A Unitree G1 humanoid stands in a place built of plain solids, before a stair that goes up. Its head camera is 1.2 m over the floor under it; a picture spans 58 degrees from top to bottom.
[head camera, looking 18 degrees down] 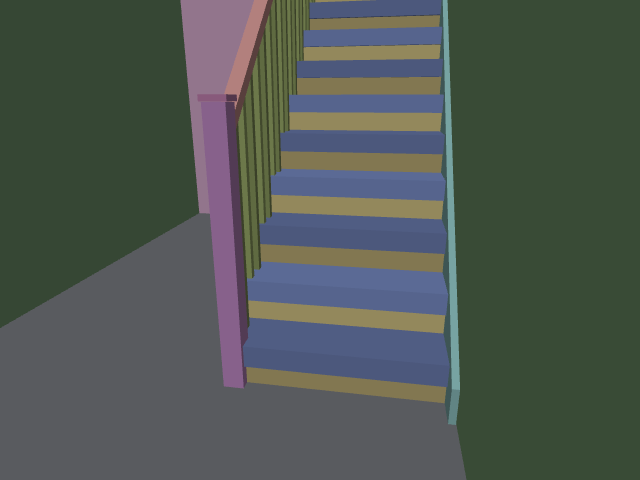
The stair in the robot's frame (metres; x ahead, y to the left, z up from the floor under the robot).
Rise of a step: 0.21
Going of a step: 0.22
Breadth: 0.94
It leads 10 degrees to the right of straight ahead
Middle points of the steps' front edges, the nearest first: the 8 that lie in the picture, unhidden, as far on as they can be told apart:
1.54 -0.09 0.20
1.77 -0.08 0.40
1.99 -0.12 0.61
2.21 -0.16 0.81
2.43 -0.19 1.02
2.65 -0.23 1.23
2.87 -0.27 1.43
3.09 -0.30 1.63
